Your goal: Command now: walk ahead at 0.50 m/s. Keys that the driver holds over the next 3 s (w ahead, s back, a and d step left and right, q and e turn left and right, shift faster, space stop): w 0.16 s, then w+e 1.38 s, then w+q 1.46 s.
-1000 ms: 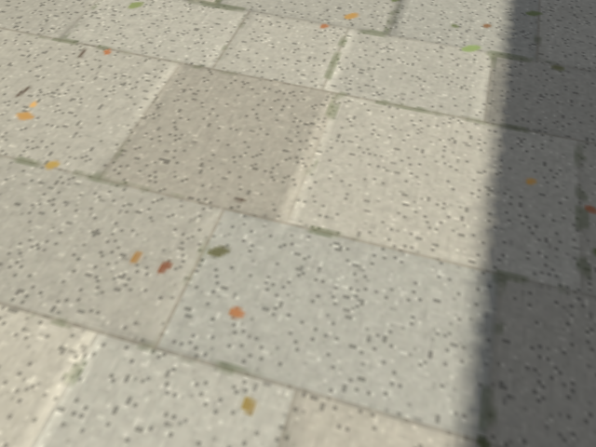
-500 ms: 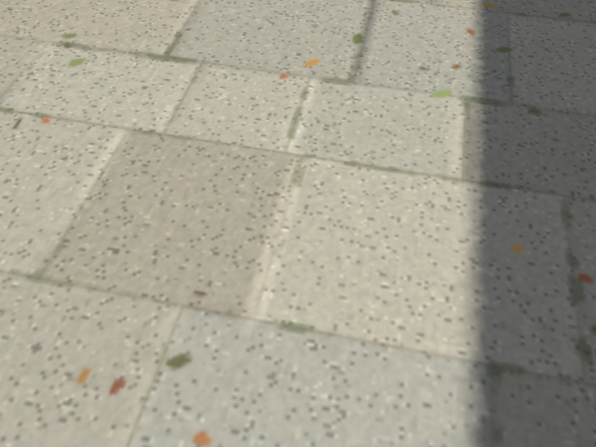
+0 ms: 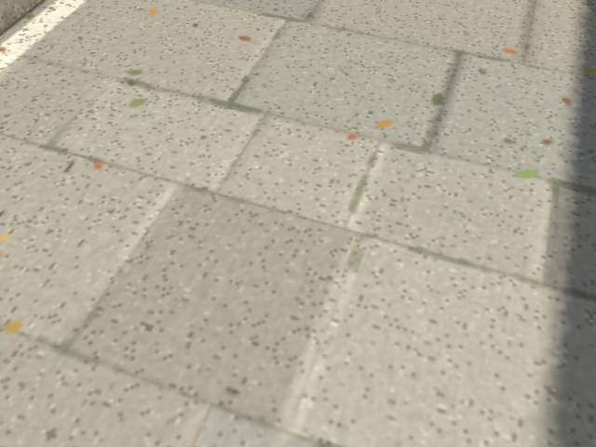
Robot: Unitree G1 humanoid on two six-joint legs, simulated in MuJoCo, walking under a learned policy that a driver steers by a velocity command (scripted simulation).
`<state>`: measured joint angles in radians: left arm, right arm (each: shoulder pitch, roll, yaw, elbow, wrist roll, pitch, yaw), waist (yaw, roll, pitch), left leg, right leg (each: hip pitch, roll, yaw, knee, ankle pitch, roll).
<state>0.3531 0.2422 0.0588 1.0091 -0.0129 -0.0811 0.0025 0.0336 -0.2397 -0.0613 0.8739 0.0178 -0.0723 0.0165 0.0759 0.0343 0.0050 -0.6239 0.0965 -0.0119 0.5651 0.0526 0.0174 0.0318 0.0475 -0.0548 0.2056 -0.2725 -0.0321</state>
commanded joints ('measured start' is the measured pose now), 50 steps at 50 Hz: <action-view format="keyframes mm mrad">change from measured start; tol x32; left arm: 1 39 174 40 -12 -6 8 9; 28 -408 44 8 -253 -8 23 -58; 35 90 275 95 -204 -5 26 -32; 50 -12 186 65 -252 -13 21 11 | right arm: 1 -113 -79 -10 -91 5 -24 18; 6 416 -315 -89 56 -13 -24 8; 50 -115 -103 -9 -176 -12 -47 -11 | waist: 1 -17 -109 74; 6 -157 266 -363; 50 -3 -118 -1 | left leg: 1 -17 -16 7 -51 -75 30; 4 387 -91 68 -86 -112 91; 6 1031 294 -600 -171 -274 321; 12 501 161 -224 -385 -169 192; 23 533 128 128 -471 8 133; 32 691 161 242 98 728 56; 33 458 118 245 394 459 12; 34 -9 -102 161 753 -548 -52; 35 -147 -139 -63 879 -643 -35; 50 135 -84 -34 -27 48 -68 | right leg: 1 27 -317 130 3 357 -146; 4 -17 -248 66 313 707 -92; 6 -625 9 28 972 -178 11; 8 -820 -76 158 1129 -234 -23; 22 -712 -156 98 547 392 3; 32 -324 16 -79 361 135 -133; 35 423 -394 893 104 -14 -425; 40 -143 -235 435 35 319 -285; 50 -286 -144 337 59 211 -183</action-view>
